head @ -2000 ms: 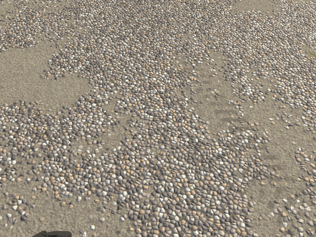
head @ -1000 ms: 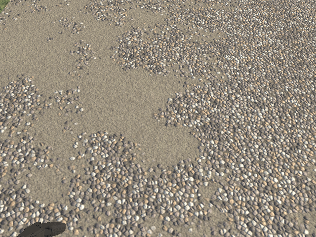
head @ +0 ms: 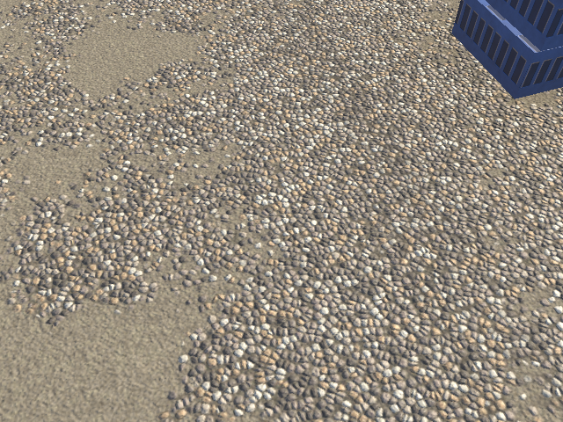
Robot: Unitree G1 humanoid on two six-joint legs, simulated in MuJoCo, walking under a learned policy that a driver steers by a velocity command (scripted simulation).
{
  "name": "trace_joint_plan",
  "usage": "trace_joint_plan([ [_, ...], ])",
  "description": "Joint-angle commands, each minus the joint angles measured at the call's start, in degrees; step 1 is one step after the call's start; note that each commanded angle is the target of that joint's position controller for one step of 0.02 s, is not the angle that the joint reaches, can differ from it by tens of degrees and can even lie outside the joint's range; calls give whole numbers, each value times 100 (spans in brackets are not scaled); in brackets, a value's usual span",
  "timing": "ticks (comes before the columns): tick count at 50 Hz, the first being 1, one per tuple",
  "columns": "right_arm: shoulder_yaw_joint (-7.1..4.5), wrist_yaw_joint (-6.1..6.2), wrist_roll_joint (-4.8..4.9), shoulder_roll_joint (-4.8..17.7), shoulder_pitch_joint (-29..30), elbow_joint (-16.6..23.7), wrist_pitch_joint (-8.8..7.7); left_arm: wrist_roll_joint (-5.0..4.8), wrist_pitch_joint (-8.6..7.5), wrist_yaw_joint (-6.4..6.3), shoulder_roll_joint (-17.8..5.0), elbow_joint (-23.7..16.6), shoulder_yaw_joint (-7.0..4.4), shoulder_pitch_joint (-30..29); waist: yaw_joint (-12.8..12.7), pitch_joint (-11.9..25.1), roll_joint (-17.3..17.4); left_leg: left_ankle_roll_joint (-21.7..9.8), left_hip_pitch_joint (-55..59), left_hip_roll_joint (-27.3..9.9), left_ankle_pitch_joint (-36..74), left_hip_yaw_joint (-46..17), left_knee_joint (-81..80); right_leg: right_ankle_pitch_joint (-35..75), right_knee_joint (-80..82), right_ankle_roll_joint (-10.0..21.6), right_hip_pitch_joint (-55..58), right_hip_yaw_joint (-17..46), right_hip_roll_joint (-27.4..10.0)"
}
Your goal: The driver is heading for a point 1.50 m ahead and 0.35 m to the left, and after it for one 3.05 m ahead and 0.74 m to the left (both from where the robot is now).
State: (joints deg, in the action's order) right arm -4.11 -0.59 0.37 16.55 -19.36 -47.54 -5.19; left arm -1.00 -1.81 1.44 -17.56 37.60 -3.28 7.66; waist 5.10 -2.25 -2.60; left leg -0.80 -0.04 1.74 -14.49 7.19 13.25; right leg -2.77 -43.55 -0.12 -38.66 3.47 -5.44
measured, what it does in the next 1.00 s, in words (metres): walks ahead, turning left: right foot, then left foot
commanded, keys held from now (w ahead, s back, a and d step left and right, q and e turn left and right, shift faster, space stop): w+q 0.96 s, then w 0.04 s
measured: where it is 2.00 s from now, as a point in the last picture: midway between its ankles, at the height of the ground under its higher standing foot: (177, 239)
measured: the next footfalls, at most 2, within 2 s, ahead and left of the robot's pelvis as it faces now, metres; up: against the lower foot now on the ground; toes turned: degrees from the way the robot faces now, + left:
right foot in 0.14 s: +0.25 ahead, -0.15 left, +0.00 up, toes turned -2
left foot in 0.66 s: +0.50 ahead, +0.14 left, +0.00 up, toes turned +19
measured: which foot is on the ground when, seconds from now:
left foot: down 0.00-0.14, up 0.16-0.64, down 0.66-1.00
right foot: up 0.00-0.12, down 0.14-0.68, up 0.70-1.00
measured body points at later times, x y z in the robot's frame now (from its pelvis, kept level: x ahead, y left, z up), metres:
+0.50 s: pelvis +0.27 -0.04 +0.00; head +0.29 -0.03 +0.45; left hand +0.26 +0.25 -0.12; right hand +0.47 -0.27 -0.10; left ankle +0.41 +0.14 -0.69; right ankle +0.21 -0.15 -0.74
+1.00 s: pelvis +0.53 +0.08 +0.01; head +0.55 +0.11 +0.45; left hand +0.61 +0.40 -0.08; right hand +0.71 -0.16 -0.10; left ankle +0.46 +0.13 -0.74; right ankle +0.78 -0.02 -0.68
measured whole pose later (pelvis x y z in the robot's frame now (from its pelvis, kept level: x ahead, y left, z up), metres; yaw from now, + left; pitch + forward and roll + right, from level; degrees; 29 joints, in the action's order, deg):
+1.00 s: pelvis +0.53 +0.08 +0.01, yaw +28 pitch +2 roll -1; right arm -3.8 0.4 1.0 16.0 -18.7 -42.7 -2.6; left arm 0.3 -5.2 0.3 -16.9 40.8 -3.3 2.6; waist 3.8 -2.5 -2.0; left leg -4.9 -7.4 6.0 -12.9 -7.0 19.5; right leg 0.4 -37.6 -3.9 -36.8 5.7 -4.6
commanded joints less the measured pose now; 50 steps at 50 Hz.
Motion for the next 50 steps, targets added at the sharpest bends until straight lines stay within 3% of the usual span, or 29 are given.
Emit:
trace_joint_plan([
  [1, -195, -2, 127, 992, 124, 221, -44, 3, -130, 93, -93, -574, 57, -615, -90, -207, 502, -949, -299, -1576, 2001, -679, -498, 235, 710, 139, 419, -218, 118],
  [4, -206, -5, 207, 1151, -56, 13, 85, 31, -175, 116, -318, -675, -19, -671, -304, -140, 658, -857, 197, -1756, 3040, -872, 14, -457, 1213, 347, 820, -390, 318],
  [5, -203, 9, 216, 1215, 0, -20, 121, 50, -190, 98, -481, -566, -105, -238, -617, 146, 713, -747, 149, -1662, 3857, -784, 556, -437, 1443, 454, 1582, -523, 485],
  [6, -149, 22, 201, 1136, 3, -46, 137, 67, -190, 49, -749, -302, -255, 609, -1068, 671, 661, -576, -225, -1392, 4227, -597, 1530, -161, 1605, 601, 2903, -615, 615],
  [7, -11, 25, 65, 841, 0, 74, 98, 131, -155, -44, -1174, -109, -400, 1605, -1475, 1492, 314, -324, -1434, -1098, 2790, -455, 3109, 194, 1286, 904, 4738, 245, -265],
  [8, 236, -31, 1, 67, -743, 202, 12, 174, -125, -89, -1666, -67, -462, 1813, -1073, 2464, -1225, 46, -3528, -138, -1539, -545, 5205, -616, 1725, 1797, 6528, 2916, -1905],
  [9, 76, -33, 157, 686, -411, 50, -53, 182, -129, -92, -1087, -106, -332, 1896, -1389, 2599, -654, 27, -3907, -211, -1991, -1451, 5935, -1162, 2242, 1751, 6183, 3433, -1879],
  [10, -25, -35, 289, 938, 87, 259, -67, 151, -156, -89, -877, -48, -241, 1553, -1302, 1569, -553, -19, -4357, -456, -1578, -1356, 6066, -1036, 2391, 1486, 5480, 2481, -1665],
  [12, -29, 23, 152, 788, 386, 298, -5, 124, -221, -58, -484, -5, -134, 843, -904, 689, -324, 23, -4101, -849, -715, -1177, 5548, -539, 2786, 1257, 4099, 1352, -1205],
  [14, -27, 40, 154, 552, 53, 177, 176, 177, -340, -32, -300, 38, -118, 506, -567, 480, -415, 81, -3441, -996, -252, -1232, 5380, -327, 3263, 1198, 3304, 746, -1032],
  [16, -4, 59, 148, 348, 78, 197, 309, 174, -449, -40, -323, 161, -154, 381, -432, 232, -231, 151, -3465, -1019, -11, -1274, 5201, 45, 3564, 1234, 2984, 286, -1057],
  [18, -12, 69, 120, 319, 319, 301, 362, 212, -488, -85, -396, 297, -197, 408, -425, 45, -119, 197, -3750, -1025, 459, -1372, 4788, 299, 3683, 1201, 3012, -132, -1033],
  [23, 71, -109, 76, 176, 1143, 558, 305, 171, -433, -191, -645, 524, -279, 595, -684, -221, 31, 116, -3672, -906, 1730, -978, 3172, 494, 3791, 1015, 3240, -1055, -901],
  [28, 80, -262, 79, 250, 1845, 959, 320, 15, -250, -213, -864, 791, -378, 967, -882, -434, 84, -185, -3928, -791, 1239, -637, 2420, 923, 3428, 873, 4217, -1364, -1177],
  [31, -57, -296, 80, 495, 1481, 1035, 361, -53, -114, -250, -1096, 794, -440, 856, -531, 24, -162, -504, -3063, -285, 391, -142, 2382, 3460, 2287, 673, 4525, -1596, -1162],
  [32, -184, -276, 104, 687, 819, 894, 375, -78, -58, -263, -1123, 770, -439, 756, -127, 398, -152, -666, -2185, -3, 346, 13, 2231, 4066, 1321, 552, 4358, -1730, -1027],
  [33, -396, -193, 121, 1054, -146, 630, 403, -68, -48, -282, -1013, 738, -382, 768, 345, 911, 27, -888, -668, 213, 602, -119, 1929, 3610, -42, 324, 3631, -1834, -770],
  [34, -572, -60, 151, 1683, -640, 517, 459, 149, -107, -285, -480, 551, -214, 993, 250, 1290, 1210, -1447, 1000, -977, 474, -2217, 1677, 273, -2070, -37, 1676, -1842, -233],
  [35, -531, -108, 116, 1901, -341, 778, 349, 142, -317, -231, -96, 304, -41, 1162, -179, 2130, 1758, -2488, 2128, -2064, -755, -5492, 598, -3238, -3537, -235, -30, -522, 893],
  [36, -373, -161, 95, 1339, -312, 813, 253, -81, -494, -153, -662, 209, -159, 455, 197, 1885, 913, -2158, 2026, -2037, -860, -5212, 182, -2926, -3689, -101, -653, 222, 550],
  [37, -310, -160, 78, 1113, -152, 782, 179, -180, -597, -123, -689, 101, -156, 181, 99, 1189, 798, -1930, 1376, -1846, -521, -4362, 208, -2421, -3355, 53, -822, 144, 310],
  [38, -262, -150, 88, 954, 219, 818, 150, -58, -641, -172, -621, 179, -152, 189, -179, 781, 340, -1706, 558, -1570, 90, -3703, 250, -1994, -2824, 82, -525, 143, 50],
  [39, -196, -123, 59, 738, 524, 894, 141, 83, -617, -206, -690, 241, -202, 234, -374, 585, 395, -1591, -53, -1362, 740, -3217, 204, -1719, -2354, 51, -130, 156, -99],
  [40, -158, -91, -6, 668, 669, 991, 142, 120, -548, -190, -700, 269, -225, 333, -520, 536, 519, -1573, -445, -1241, 1117, -3013, 88, -1528, -2184, 9, 211, 179, -161],
  [43, -202, 6, 20, 825, 578, 990, 113, 188, -389, -186, -483, 225, -186, 290, -588, 437, 459, -1630, -1007, -1065, 1944, -2537, -77, -1135, -1465, -254, 422, 13, -71],
  [45, -234, 86, 44, 937, 415, 934, 128, 188, -359, -191, -356, 83, -131, -155, -457, 265, 492, -1503, -1191, -898, 1923, -2293, -101, -469, -625, -393, 352, -39, 45],
  [48, -240, 147, 74, 951, 216, 870, 187, 140, -398, -128, -210, -66, -54, -768, -204, 158, 696, -1230, -1424, -644, 1274, -2114, -27, 572, 682, -438, 766, -74, 323],
  [50, -229, 157, 82, 934, 22, 771, 199, 82, -445, -57, -235, -113, -38, -997, -70, 145, 758, -1170, -1358, -757, 982, -2198, 3, 981, 1088, -408, 1002, -98, 399],
])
